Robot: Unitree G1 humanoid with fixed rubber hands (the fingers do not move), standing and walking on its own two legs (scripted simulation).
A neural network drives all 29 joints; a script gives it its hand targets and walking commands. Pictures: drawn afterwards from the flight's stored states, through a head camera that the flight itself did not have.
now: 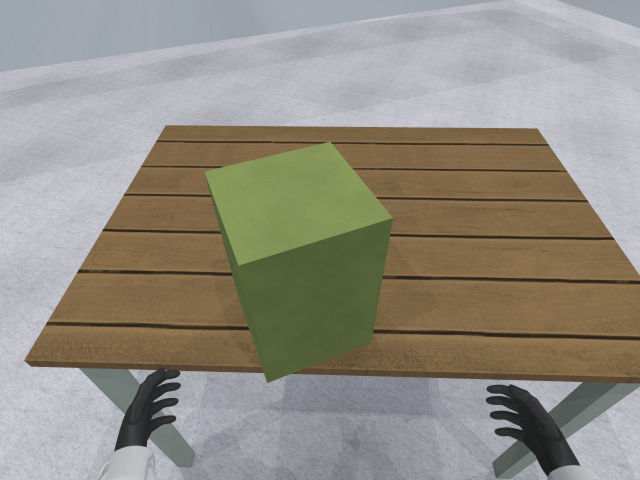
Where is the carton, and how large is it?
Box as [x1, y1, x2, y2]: [204, 142, 392, 382]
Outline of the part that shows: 330,142 204,172 238,297 267,382 369,342 371,340 392,217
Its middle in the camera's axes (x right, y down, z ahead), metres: -0.03 +0.03 +0.54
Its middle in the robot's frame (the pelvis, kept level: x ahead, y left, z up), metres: +0.40 +0.05 +0.07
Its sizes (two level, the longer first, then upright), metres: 0.169 0.165 0.260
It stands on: a table, 0.71 m high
